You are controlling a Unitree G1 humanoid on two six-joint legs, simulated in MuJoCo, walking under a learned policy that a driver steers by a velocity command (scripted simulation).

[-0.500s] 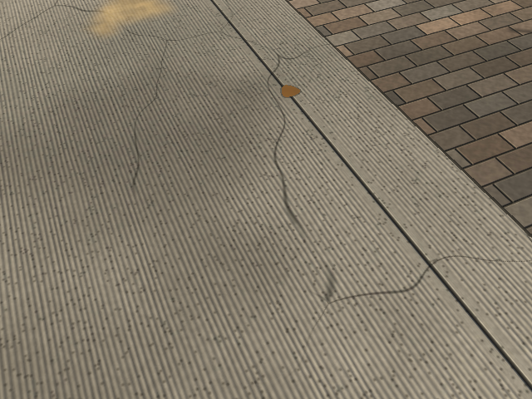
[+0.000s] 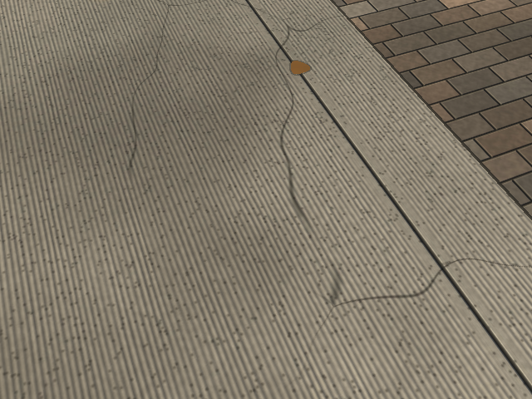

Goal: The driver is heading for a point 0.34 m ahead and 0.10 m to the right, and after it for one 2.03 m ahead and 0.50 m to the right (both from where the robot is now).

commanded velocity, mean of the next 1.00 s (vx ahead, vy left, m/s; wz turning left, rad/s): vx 0.34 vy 0.00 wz -0.16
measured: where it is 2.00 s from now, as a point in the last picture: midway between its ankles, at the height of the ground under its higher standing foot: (333, 296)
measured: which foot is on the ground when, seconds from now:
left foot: down 0.00-0.18, up 0.20-0.64, down 0.66-1.00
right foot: up 0.00-0.16, down 0.18-0.66, up 0.68-1.00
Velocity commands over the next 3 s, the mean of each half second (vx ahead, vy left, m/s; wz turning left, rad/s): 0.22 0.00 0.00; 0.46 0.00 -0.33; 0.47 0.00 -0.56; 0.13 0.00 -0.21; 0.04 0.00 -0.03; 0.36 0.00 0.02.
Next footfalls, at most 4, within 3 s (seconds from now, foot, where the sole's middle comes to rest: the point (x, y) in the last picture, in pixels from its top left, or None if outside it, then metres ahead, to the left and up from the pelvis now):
0.18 right None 0.00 -0.12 -0.77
0.66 left None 0.25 0.16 -0.77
1.18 right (335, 364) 0.54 -0.12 -0.77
1.62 left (310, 253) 0.86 -0.06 -0.77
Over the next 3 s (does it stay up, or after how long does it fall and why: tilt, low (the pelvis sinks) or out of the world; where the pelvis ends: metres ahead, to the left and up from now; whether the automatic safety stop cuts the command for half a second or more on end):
stays up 0.88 -0.22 0.00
